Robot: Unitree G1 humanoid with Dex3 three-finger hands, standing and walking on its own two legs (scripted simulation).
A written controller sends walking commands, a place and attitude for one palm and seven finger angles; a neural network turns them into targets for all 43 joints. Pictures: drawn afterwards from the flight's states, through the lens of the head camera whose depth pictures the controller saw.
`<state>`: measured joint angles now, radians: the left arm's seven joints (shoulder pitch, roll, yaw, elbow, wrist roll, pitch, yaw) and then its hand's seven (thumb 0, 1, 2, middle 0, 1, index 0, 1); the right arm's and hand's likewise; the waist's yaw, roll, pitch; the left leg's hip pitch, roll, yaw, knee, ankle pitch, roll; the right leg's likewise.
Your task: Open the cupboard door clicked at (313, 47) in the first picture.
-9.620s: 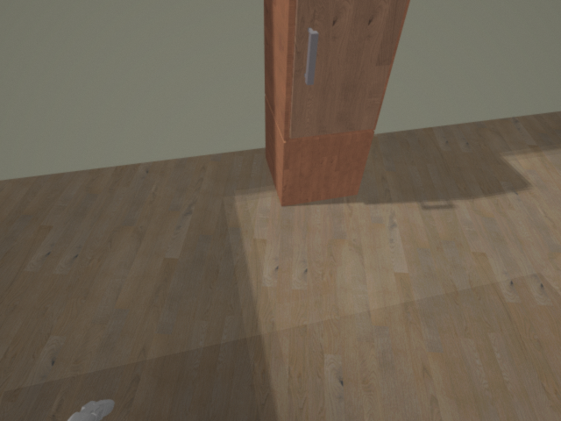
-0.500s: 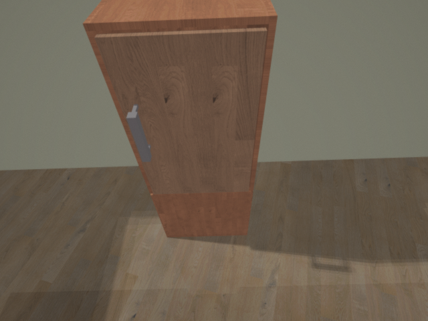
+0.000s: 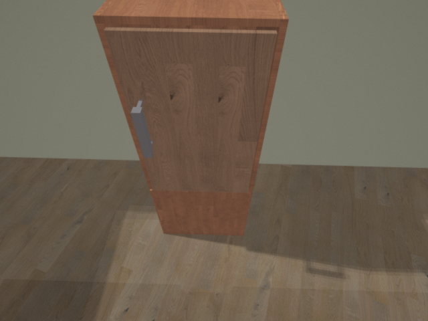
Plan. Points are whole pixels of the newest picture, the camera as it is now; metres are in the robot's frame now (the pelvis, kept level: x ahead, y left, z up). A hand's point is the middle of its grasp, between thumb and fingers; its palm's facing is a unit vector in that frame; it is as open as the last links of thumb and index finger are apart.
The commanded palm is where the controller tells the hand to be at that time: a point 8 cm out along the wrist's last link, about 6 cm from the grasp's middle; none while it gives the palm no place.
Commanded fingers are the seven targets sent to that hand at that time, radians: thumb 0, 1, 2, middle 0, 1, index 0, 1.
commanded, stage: look again from close up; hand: left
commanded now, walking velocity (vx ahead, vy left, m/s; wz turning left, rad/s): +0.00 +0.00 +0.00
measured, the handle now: (144, 129) +0.58 +0.24 -0.01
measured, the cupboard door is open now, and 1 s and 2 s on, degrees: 0 0 0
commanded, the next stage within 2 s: shuffle to correct the standing spot in 0.42 s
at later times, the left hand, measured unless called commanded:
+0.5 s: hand out of the picture -0.07 +0.23 -0.18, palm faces +0.01 -0.98 -0.17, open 7.4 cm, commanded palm none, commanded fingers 0.00 0.90 0.90 -0.20 -0.30 -0.20 -0.30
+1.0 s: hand out of the picture -0.05 +0.18 -0.19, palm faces +0.10 -0.99 -0.10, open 7.4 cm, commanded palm none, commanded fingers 0.00 0.90 0.90 -0.20 -0.30 -0.20 -0.30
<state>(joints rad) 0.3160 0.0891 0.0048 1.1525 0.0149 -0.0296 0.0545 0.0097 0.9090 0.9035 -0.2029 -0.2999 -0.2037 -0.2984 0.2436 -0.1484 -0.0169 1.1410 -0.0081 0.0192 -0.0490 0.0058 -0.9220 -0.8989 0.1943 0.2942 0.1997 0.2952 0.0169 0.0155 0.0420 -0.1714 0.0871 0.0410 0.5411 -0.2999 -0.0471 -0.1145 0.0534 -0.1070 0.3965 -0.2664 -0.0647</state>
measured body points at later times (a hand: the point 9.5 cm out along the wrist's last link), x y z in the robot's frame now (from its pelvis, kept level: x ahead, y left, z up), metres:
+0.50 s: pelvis -0.05 +0.06 +0.00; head -0.05 +0.07 +0.45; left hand -0.07 +0.28 -0.17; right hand -0.06 -0.15 -0.16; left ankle -0.02 +0.12 -0.74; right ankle -0.03 -0.06 -0.74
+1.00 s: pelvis +0.02 +0.04 -0.01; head +0.02 +0.07 +0.43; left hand -0.05 +0.23 -0.18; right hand +0.01 -0.18 -0.16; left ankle +0.00 +0.12 -0.73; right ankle -0.03 -0.06 -0.74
